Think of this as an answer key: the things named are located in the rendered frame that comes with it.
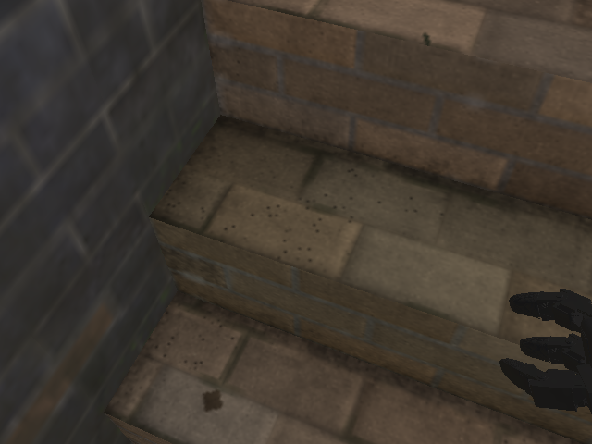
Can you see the right robot hand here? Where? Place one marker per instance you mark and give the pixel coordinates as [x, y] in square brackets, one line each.
[555, 389]

